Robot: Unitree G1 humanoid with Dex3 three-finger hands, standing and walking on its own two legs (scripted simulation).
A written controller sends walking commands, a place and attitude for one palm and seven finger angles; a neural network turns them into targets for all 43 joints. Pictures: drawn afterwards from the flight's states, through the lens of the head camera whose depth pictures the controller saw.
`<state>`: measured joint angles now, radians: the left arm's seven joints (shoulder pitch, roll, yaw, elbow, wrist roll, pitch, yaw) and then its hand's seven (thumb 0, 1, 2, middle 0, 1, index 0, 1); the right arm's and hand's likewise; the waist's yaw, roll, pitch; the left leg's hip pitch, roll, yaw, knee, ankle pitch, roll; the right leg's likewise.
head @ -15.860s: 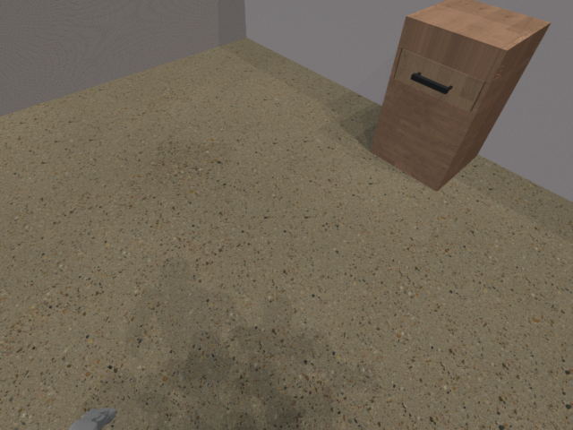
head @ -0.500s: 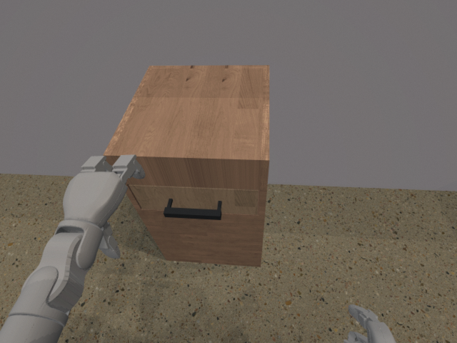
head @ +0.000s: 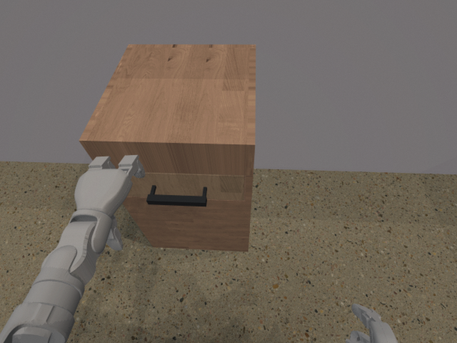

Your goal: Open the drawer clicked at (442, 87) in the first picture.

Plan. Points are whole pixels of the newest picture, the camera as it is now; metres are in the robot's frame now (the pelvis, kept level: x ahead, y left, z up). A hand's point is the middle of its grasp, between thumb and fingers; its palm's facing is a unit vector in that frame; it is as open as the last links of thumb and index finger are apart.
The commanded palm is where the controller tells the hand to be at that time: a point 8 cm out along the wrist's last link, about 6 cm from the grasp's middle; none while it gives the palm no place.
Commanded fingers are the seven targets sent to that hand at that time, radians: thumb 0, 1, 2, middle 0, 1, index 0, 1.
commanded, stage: move the hooked fingers above the handle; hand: left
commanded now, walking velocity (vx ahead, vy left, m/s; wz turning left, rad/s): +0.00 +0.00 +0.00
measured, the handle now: (178, 194) +0.52 +0.21 -0.23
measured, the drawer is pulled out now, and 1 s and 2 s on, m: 0.00 0.00 0.00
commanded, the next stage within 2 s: none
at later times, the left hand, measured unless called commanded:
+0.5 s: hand (138, 207) +0.39 +0.25 -0.08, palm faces -0.10 -0.04 -0.99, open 13.8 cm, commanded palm +0.38 +0.23 -0.02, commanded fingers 0.00 -0.50 0.30 -0.30 -1.20 -0.30 -1.20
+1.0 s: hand (164, 206) +0.44 +0.22 -0.16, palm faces -0.14 -0.03 -0.99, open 13.8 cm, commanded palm +0.44 +0.20 -0.11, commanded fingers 0.00 -0.50 0.30 -0.30 -1.20 -0.30 -1.20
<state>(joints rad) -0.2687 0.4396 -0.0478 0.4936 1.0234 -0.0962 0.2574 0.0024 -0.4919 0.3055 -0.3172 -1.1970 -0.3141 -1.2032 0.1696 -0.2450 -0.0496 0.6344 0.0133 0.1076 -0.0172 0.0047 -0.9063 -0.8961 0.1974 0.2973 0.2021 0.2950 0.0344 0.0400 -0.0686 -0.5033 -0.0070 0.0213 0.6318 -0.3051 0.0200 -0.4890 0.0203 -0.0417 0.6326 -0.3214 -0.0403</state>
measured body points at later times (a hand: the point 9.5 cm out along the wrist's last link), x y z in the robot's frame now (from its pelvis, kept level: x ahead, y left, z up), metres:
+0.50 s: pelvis +0.00 +0.01 -0.03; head +0.09 +0.01 +0.41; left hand +0.39 +0.25 -0.02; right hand +0.07 -0.26 -0.17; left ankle +0.00 +0.11 -0.72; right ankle -0.01 -0.09 -0.72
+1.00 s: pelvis -0.03 +0.02 -0.09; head +0.12 +0.03 +0.33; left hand +0.44 +0.22 -0.11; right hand -0.01 -0.24 -0.22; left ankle +0.00 +0.11 -0.72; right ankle -0.01 -0.09 -0.72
